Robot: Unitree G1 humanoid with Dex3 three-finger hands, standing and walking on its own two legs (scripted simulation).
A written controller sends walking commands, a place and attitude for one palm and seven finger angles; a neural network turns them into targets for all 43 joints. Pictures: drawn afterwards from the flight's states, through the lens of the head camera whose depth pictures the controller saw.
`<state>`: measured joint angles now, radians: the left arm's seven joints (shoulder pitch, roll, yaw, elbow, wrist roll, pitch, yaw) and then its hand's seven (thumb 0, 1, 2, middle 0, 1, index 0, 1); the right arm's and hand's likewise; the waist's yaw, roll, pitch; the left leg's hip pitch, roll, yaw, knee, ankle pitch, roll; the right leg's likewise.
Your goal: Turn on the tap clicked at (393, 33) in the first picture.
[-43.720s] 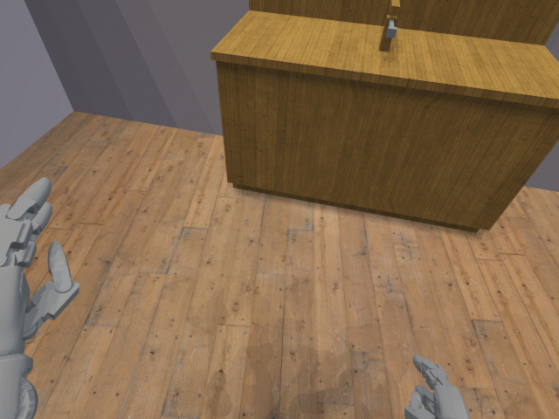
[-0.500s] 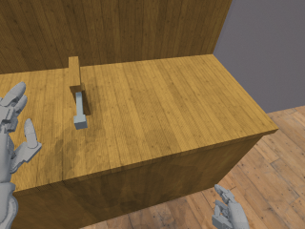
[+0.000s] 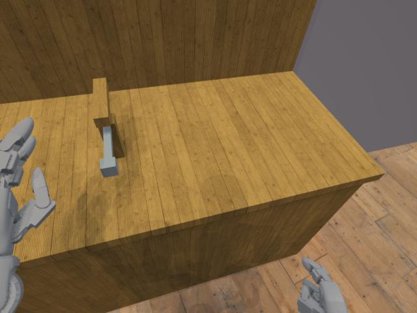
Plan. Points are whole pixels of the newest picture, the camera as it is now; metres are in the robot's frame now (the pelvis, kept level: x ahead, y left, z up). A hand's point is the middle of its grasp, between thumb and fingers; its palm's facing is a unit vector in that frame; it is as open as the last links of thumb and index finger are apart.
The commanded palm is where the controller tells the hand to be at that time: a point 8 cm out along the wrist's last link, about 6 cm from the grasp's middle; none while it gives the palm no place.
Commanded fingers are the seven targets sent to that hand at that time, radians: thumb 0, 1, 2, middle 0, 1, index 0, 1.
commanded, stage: look again from close up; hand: left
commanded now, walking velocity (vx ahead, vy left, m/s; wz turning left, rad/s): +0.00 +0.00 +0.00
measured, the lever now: (109, 167) +0.35 +0.23 +0.08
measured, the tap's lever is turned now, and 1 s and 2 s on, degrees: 0 0 0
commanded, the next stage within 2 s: turn the palm inward beside the body in 0.18 s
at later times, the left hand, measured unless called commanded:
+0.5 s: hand (63, 189) +0.23 +0.23 +0.17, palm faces +0.36 -0.87 -0.35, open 7.4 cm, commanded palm +0.16 +0.26 +0.17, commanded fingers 0.00 0.90 0.90 -0.20 -0.30 -0.20 -0.30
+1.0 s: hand (99, 218) +0.21 +0.18 +0.15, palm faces +0.43 -0.85 -0.32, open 7.4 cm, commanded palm +0.15 +0.23 +0.16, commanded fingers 0.00 0.90 0.90 -0.20 -0.30 -0.20 -0.30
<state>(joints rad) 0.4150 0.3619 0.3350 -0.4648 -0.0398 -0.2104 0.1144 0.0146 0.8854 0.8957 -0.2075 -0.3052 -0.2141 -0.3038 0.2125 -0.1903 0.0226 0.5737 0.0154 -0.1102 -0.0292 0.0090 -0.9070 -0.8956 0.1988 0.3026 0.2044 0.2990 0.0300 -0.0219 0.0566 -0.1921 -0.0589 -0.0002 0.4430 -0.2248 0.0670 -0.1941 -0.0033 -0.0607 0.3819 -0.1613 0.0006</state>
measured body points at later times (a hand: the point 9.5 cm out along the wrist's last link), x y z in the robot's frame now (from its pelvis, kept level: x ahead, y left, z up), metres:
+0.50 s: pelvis -0.01 -0.03 -0.01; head -0.01 -0.04 +0.44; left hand +0.21 +0.28 +0.19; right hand +0.19 -0.26 -0.08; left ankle +0.01 +0.07 -0.74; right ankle +0.03 -0.12 -0.74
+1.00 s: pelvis +0.00 -0.08 -0.02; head +0.00 -0.11 +0.42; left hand +0.18 +0.22 +0.17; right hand +0.21 -0.30 -0.10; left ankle +0.01 +0.07 -0.74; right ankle +0.03 -0.12 -0.74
